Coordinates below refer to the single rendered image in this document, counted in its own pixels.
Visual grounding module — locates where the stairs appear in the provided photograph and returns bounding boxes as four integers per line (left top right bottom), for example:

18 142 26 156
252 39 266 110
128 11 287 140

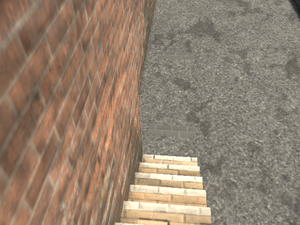
114 154 212 225

